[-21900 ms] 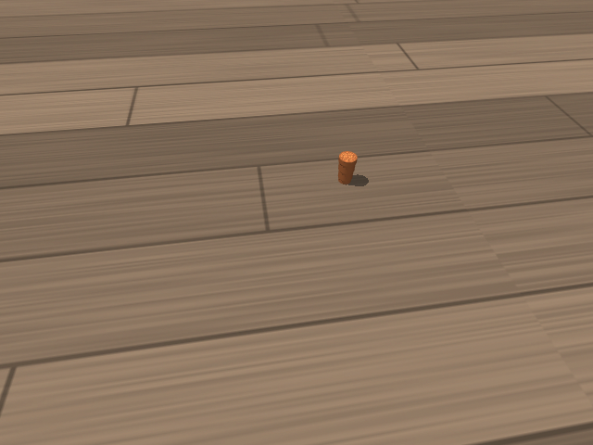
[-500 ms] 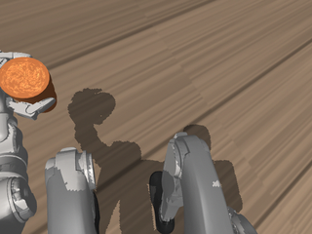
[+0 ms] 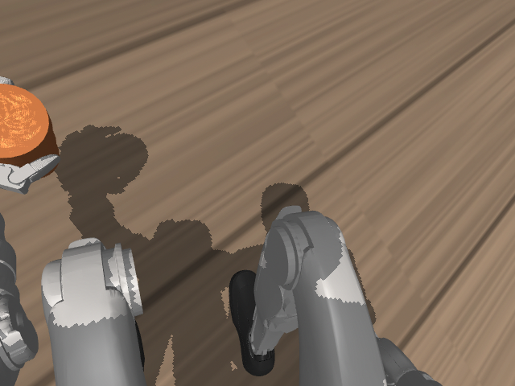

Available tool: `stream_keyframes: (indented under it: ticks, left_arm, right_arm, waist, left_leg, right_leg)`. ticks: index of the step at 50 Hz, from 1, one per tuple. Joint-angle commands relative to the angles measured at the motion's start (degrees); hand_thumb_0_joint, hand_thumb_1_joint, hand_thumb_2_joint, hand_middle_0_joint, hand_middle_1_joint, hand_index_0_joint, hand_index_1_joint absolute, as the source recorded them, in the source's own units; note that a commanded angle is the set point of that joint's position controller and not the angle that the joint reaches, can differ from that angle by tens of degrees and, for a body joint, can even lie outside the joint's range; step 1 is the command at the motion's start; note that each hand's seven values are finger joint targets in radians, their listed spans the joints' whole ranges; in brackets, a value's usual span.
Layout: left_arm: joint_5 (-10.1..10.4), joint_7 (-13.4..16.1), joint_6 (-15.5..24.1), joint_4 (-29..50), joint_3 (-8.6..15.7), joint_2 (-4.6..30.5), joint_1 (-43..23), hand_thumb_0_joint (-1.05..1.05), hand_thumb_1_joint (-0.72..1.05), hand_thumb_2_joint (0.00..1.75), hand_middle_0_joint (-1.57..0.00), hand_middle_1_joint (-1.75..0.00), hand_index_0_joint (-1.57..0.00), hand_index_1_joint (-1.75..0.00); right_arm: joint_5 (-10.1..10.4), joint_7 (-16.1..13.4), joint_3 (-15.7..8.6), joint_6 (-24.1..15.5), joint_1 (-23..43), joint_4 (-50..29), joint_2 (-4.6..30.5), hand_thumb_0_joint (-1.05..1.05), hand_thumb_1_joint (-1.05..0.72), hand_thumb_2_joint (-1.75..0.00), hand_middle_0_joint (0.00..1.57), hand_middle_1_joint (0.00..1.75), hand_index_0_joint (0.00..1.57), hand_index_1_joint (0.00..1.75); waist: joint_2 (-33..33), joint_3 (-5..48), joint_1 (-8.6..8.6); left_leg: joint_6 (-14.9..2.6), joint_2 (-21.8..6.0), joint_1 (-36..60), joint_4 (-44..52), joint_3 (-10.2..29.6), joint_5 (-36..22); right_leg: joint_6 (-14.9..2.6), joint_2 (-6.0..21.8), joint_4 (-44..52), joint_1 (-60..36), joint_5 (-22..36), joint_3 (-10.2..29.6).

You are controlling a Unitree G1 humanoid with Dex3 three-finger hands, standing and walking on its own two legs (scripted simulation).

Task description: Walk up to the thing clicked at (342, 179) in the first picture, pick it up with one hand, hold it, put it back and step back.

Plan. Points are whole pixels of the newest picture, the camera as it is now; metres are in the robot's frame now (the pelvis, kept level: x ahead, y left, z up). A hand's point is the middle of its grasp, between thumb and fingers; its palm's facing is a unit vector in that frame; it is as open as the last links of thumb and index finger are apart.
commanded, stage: lower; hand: left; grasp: from the side
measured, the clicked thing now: (21, 142) +0.47 +0.25 -0.13
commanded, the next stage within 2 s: loosen in 1.22 s
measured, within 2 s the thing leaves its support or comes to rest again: rests again in 1.50 s
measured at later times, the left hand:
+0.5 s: hand (24, 151) +0.46 +0.25 -0.16, palm faces +0.25 -0.97 -0.03, open 11.3 cm
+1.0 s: hand (32, 155) +0.47 +0.25 -0.19, palm faces +0.27 -0.96 -0.02, open 11.3 cm
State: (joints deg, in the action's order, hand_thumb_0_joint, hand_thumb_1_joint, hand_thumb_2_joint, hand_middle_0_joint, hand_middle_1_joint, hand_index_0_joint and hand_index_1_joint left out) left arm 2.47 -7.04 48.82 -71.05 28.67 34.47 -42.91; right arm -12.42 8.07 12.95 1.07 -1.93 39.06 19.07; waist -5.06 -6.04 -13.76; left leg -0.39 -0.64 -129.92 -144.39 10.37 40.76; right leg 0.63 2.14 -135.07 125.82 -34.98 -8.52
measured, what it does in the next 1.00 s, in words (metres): stands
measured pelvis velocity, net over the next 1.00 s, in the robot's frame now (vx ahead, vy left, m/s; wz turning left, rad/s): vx -0.01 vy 0.01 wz -0.10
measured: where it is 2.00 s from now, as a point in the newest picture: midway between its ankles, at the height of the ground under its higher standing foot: (195, 364)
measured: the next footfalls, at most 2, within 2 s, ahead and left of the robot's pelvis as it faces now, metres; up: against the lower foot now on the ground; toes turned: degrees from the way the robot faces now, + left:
none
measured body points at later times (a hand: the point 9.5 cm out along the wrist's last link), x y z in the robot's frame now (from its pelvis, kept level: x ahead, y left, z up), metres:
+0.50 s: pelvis +0.00 +0.01 -0.01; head +0.25 +0.14 +0.33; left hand +0.45 +0.30 -0.16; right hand +0.11 -0.27 -0.07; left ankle +0.08 +0.12 -0.28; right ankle +0.12 -0.12 -0.28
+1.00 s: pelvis -0.01 +0.01 -0.02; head +0.25 +0.17 +0.31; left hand +0.45 +0.30 -0.19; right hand +0.11 -0.25 -0.06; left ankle +0.08 +0.12 -0.28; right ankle +0.12 -0.12 -0.28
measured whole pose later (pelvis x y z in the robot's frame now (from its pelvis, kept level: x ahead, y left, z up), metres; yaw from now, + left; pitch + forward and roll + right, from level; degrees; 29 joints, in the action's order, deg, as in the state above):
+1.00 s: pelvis -0.01 +0.01 -0.02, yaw -6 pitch +16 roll -18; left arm 2.5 0.9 60.8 -86.3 26.2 49.7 -44.9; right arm -20.1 8.4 28.9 1.5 7.9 33.7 21.1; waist -14.4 -17.6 -16.7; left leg -0.5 -0.4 -127.6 -150.9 19.1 41.8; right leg 2.7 -0.4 -134.9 120.1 -32.7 -15.2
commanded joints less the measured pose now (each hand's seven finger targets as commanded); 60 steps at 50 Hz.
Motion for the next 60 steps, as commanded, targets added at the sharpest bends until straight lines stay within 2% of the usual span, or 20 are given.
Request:
stream_keyframes:
  ticks: [1, 3, 5, 8, 11, 13, 16, 19, 20, 25, 28, 29, 34, 35, 37, 38, 43, 50, 56, 60]
  left_arm:
    - [0.75, 1.01, 5.61, 12.34, 0.10, 11.59, -18.49, 0.00, 0.08, 1.23, -1.28, -1.40, -1.28, -1.41]
    - [0.28, 1.57, 5.52, 8.42, -0.01, 11.63, -16.87, 0.00, 0.06, 1.20, -1.27, -1.39, -1.28, -1.40]
    - [0.95, 2.09, 6.18, 5.94, -0.62, 10.06, -16.33, 0.00, 0.05, 1.22, -1.26, -1.39, -1.26, -1.40]
    - [1.13, 2.69, 7.56, 4.43, 0.49, 12.52, -16.17, 0.00, 0.05, 1.21, -1.26, -1.39, -1.27, -1.39]
    - [1.48, 2.48, 9.26, 4.80, -0.41, 12.90, -17.45, 0.00, 0.10, 1.23, -1.27, -1.40, -1.28, -1.40]
    - [1.31, 3.00, 10.24, 5.20, 0.51, 16.07, -18.38, 0.00, 0.07, 1.21, -1.26, -1.38, -1.27, -1.38]
    - [1.53, 3.30, 11.76, 5.65, -0.28, 16.44, -20.46, 0.00, 0.09, 1.20, -1.24, -1.36, -1.25, -1.36]
    - [0.82, 4.12, 12.53, 2.81, 0.42, 18.65, -18.73, 0.00, 0.07, 1.20, -1.22, -1.35, -1.23, -1.35]
    - [0.88, 4.29, 12.90, 3.28, -0.56, 17.09, -19.63, 0.00, 0.08, 1.21, -1.21, -1.36, -1.22, -1.36]
    - [0.09, 5.69, 13.46, 0.19, 0.18, 19.23, -16.83, 0.00, 0.04, 1.21, -1.22, -1.36, -1.23, -1.36]
    - [0.70, 5.95, 13.82, -1.22, -0.70, 17.62, -15.94, 0.00, 0.06, 1.22, -1.21, -1.36, -1.22, -1.37]
    - [0.51, 6.29, 13.96, -1.24, -0.29, 19.80, -16.78, 0.00, 0.06, 1.21, -1.21, -1.36, -1.22, -1.36]
    - [0.04, 6.92, 14.66, -2.99, -2.43, 19.39, -17.66, 0.00, 0.08, 1.21, -1.19, -1.34, -1.20, -1.34]
    - [0.23, 7.14, 14.85, -3.02, -1.47, 20.29, -17.98, 0.00, 0.06, 1.21, -1.20, -1.35, -1.21, -1.35]
    - [0.10, 7.53, 15.42, -3.82, -1.99, 20.84, -19.05, 0.00, 0.08, 1.20, -1.18, -1.33, -1.19, -1.33]
    - [0.40, 7.88, 15.86, -3.05, -1.09, 22.45, -19.03, 0.00, 0.06, 1.20, -1.18, -1.33, -1.19, -1.33]
    - [0.84, 8.17, 16.96, -4.63, -1.35, 22.76, -18.34, 0.00, 0.09, 1.20, -1.18, -1.33, -1.19, -1.33]
    - [-0.64, 8.03, 17.19, -6.32, -3.00, 23.58, -17.12, 0.00, 0.13, 1.22, -1.20, -1.34, -1.21, -1.34]
    - [-0.09, 8.94, 17.63, -6.47, -1.78, 24.60, -16.71, 0.00, 0.13, 1.23, -1.20, -1.34, -1.21, -1.35]
    - [0.30, 9.69, 18.47, -6.78, -1.46, 26.03, -17.73, 0.00, 0.13, 1.23, -1.21, -1.34, -1.22, -1.35]
  right_arm:
    - [-0.63, -0.90, -4.46, 0.36, -7.80, -0.62, 16.66, 0.00, -0.93, -0.91, 0.20, 0.30, 0.20, 0.30]
    - [-0.81, -0.71, -3.88, 0.50, -7.21, -1.11, 16.64, 0.00, -0.93, -0.91, 0.20, 0.30, 0.20, 0.30]
    - [-1.24, -0.46, -2.91, 0.46, -6.88, -1.35, 16.95, 0.00, -0.93, -0.91, 0.20, 0.30, 0.20, 0.30]
    - [-1.71, -0.42, -1.83, 0.45, -5.66, -2.14, 17.84, 0.00, -0.93, -0.91, 0.20, 0.30, 0.20, 0.30]
    - [-2.43, -0.34, -0.82, 0.24, -3.83, -2.66, 18.86, 0.00, -0.92, -0.91, 0.20, 0.30, 0.20, 0.30]
    - [-2.89, -0.37, -0.15, 0.07, -3.06, -3.10, 19.08, 0.00, -0.93, -0.91, 0.20, 0.30, 0.20, 0.30]
    - [-3.61, -0.43, 0.97, -0.08, -2.01, -2.99, 19.76, 0.00, -0.93, -0.91, 0.20, 0.30, 0.20, 0.30]
    - [-4.40, -0.59, 2.01, 0.08, -1.31, -3.01, 20.19, 0.00, -0.93, -0.91, 0.20, 0.30, 0.20, 0.30]
    - [-4.66, -0.52, 2.58, 0.14, -1.28, -2.98, 20.14, 0.00, -0.93, -0.91, 0.20, 0.30, 0.20, 0.30]
    - [-5.53, -0.55, 4.04, 0.77, 0.57, -3.76, 20.99, 0.00, -0.93, -0.91, 0.20, 0.30, 0.20, 0.30]
    - [-6.03, -0.44, 4.97, 1.01, 0.82, -3.52, 21.17, 0.00, -0.93, -0.91, 0.20, 0.30, 0.20, 0.30]
    - [-6.03, -0.51, 5.28, 1.04, 1.24, -3.77, 21.45, 0.00, -0.92, -0.91, 0.20, 0.30, 0.20, 0.30]
    - [-6.58, -0.63, 6.65, 1.23, 3.03, -4.20, 21.43, 0.00, -0.92, -0.91, 0.20, 0.30, 0.20, 0.30]
    - [-6.57, -0.67, 6.72, 1.22, 2.96, -4.33, 21.86, 0.00, -0.92, -0.91, 0.20, 0.30, 0.20, 0.30]
    - [-6.84, -0.67, 7.35, 1.22, 4.08, -4.71, 22.05, 0.00, -0.92, -0.91, 0.20, 0.30, 0.20, 0.30]
    - [-6.95, -0.67, 7.59, 1.21, 4.23, -4.90, 22.08, 0.00, -0.91, -0.91, 0.20, 0.30, 0.20, 0.30]
    - [-7.61, -0.79, 8.88, 1.04, 4.74, -4.94, 22.28, 0.00, -0.91, -0.91, 0.20, 0.30, 0.20, 0.30]
    - [-8.01, -1.02, 9.88, 1.37, 6.52, -5.48, 22.71, 0.00, -0.91, -0.91, 0.20, 0.30, 0.20, 0.30]
    - [-8.53, -1.03, 10.52, 1.73, 6.71, -5.65, 23.70, 0.00, -0.90, -0.90, 0.20, 0.30, 0.20, 0.30]
    - [-8.85, -0.97, 11.43, 1.81, 7.14, -6.00, 23.43, 0.00, -0.90, -0.90, 0.20, 0.30, 0.20, 0.30]
  waist:
    - [22.70, 38.49, -2.56]
    - [21.01, 36.77, -2.95]
    - [18.34, 34.88, -4.66]
    - [17.52, 34.04, -4.51]
    - [20.10, 33.06, -5.64]
    - [20.90, 34.10, -5.24]
    - [23.08, 33.21, -6.57]
    - [23.77, 33.08, -6.53]
    - [23.80, 32.27, -7.37]
    - [24.50, 30.03, -7.36]
    - [23.75, 29.14, -8.40]
    - [23.51, 28.84, -8.46]
    - [22.44, 25.60, -9.59]
    - [22.74, 25.74, -9.79]
    - [22.76, 24.57, -10.36]
    - [22.30, 25.49, -9.72]
    - [23.22, 25.60, -10.24]
    - [24.20, 22.53, -10.61]
    - [25.56, 22.58, -11.32]
    - [24.32, 22.11, -11.92]
  left_leg:
    - [0.71, -0.57, 25.70, 17.85, -2.30, -9.86]
    - [0.53, -0.55, 23.35, 17.14, -2.35, -8.35]
    - [0.24, -0.56, 21.27, 16.04, -1.94, -8.29]
    - [0.18, -0.65, 21.88, 15.62, -1.22, -7.22]
    - [0.59, -0.92, 23.82, 15.61, -0.30, -7.54]
    - [0.63, -1.00, 23.86, 14.92, -0.54, -6.95]
    - [1.05, -1.34, 25.51, 14.73, 0.32, -7.73]
    - [1.25, -1.58, 26.71, 13.97, 0.61, -9.79]
    - [1.45, -1.69, 27.27, 14.13, 1.17, -10.78]
    - [1.73, -1.88, 27.41, 14.23, 2.23, -11.29]
    - [1.72, -2.08, 27.89, 13.69, 2.88, -12.70]
    - [1.61, -1.96, 26.39, 13.67, 2.77, -11.06]
    - [1.50, -2.29, 25.23, 13.42, 3.55, -9.75]
    - [1.68, -2.45, 26.20, 13.78, 4.11, -9.45]
    - [1.68, -2.54, 25.59, 13.78, 4.57, -8.04]
    - [1.39, -2.38, 24.92, 13.19, 4.18, -7.47]
    - [1.53, -2.45, 25.62, 12.67, 4.45, -8.47]
    - [2.06, -2.90, 26.22, 13.60, 5.82, -8.48]
    - [2.65, -3.51, 29.91, 13.81, 7.42, -12.45]
    - [1.95, -3.10, 26.91, 12.64, 6.58, -10.47]
  right_leg:
    - [-2.12, -3.10, 9.87, -20.10, 9.52, -3.13]
    - [-2.02, -3.38, 10.09, -20.31, 8.51, -3.30]
    - [-1.62, -3.55, 10.45, -21.57, 9.02, -3.71]
    - [-1.41, -3.64, 10.52, -21.23, 8.16, -4.29]
    - [-1.44, -3.61, 9.55, -20.92, 8.60, -5.00]
    - [-1.43, -3.98, 9.74, -22.12, 8.24, -4.98]
    - [-1.44, -3.92, 9.01, -21.54, 9.11, -5.57]
    - [-1.38, -4.23, 8.80, -22.76, 10.70, -5.87]
    - [-1.26, -4.08, 8.51, -22.58, 11.66, -6.34]
    - [-1.23, -4.39, 8.22, -22.80, 11.96, -7.49]
    - [-0.88, -4.45, 8.08, -23.45, 13.45, -8.03]
    - [-0.97, -4.72, 8.39, -23.78, 12.37, -8.11]
    - [-0.78, -4.90, 8.41, -23.14, 11.79, -8.72]
    - [-0.77, -4.86, 8.32, -22.83, 11.56, -9.01]
    - [-0.69, -4.90, 8.15, -22.48, 10.79, -9.27]
    - [-0.59, -5.24, 8.69, -23.57, 10.52, -9.16]
    - [-0.48, -5.49, 8.72, -25.29, 11.70, -9.34]
    - [-0.68, -5.67, 8.23, -23.05, 11.50, -10.67]
    - [-0.43, -5.72, 7.69, -23.53, 14.30, -11.45]
    - [-0.37, -6.24, 8.65, -25.33, 13.56, -11.25]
